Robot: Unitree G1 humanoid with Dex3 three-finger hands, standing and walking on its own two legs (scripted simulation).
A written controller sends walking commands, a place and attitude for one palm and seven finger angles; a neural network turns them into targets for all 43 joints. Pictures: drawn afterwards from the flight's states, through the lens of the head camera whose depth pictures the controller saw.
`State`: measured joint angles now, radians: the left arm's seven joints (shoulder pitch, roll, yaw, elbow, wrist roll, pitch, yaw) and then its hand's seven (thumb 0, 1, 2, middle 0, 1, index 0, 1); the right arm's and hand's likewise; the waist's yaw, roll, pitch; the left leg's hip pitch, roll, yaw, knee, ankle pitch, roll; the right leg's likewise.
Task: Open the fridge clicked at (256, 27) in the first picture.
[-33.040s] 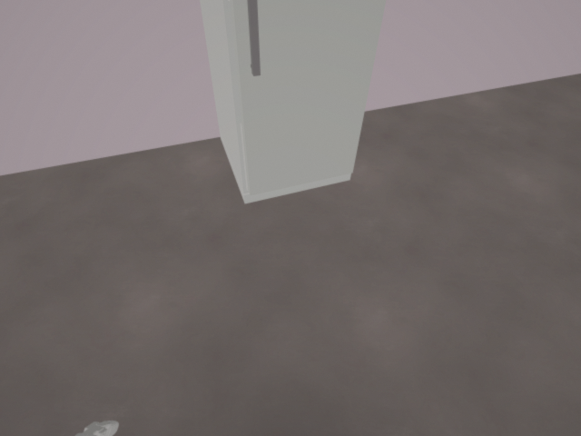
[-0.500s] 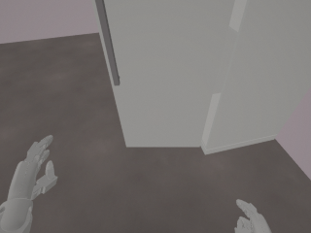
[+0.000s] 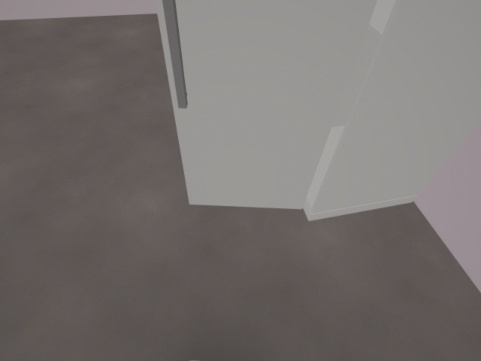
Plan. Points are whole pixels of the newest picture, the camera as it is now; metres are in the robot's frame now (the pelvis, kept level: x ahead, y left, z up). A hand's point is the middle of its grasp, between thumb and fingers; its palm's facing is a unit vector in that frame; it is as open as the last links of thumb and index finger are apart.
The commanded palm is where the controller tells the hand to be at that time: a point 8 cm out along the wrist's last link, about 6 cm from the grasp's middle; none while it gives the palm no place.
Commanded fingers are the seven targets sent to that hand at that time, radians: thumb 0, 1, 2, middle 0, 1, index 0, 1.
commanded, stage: let the arm hang, fingers relaxed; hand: left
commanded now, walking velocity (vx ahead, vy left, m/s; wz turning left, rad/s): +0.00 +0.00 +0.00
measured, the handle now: (174, 23) +0.82 +0.23 +0.16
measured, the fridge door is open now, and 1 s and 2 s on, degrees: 76 76 76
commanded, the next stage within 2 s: look to check the result in 0.50 s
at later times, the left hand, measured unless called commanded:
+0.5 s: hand out of the picture +0.09 +0.23 -0.16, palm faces -0.07 -0.96 -0.29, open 7.4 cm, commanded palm none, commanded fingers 0.00 0.90 0.90 -0.20 -0.30 -0.20 -0.30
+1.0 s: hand out of the picture +0.12 +0.24 -0.15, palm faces -0.07 -0.94 -0.33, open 7.4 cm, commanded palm none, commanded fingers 0.00 0.90 0.90 -0.20 -0.30 -0.20 -0.30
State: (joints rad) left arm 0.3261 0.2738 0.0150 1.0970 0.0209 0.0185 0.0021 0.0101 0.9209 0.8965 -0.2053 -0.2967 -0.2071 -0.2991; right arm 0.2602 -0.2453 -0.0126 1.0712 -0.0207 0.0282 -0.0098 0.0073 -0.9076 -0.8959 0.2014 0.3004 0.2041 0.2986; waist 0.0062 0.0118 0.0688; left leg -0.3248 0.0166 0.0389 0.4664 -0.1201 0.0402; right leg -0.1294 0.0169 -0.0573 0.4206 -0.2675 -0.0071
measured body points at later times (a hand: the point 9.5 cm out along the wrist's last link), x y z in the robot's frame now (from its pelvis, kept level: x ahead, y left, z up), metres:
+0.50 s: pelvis +0.02 +0.00 +0.01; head +0.03 +0.01 +0.46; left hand +0.09 +0.28 -0.14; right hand +0.08 -0.29 -0.12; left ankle +0.08 +0.09 -0.74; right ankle -0.02 -0.12 -0.74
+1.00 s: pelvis +0.05 +0.00 +0.01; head +0.07 +0.00 +0.46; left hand +0.13 +0.29 -0.13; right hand +0.12 -0.29 -0.13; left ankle +0.08 +0.09 -0.74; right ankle -0.02 -0.12 -0.74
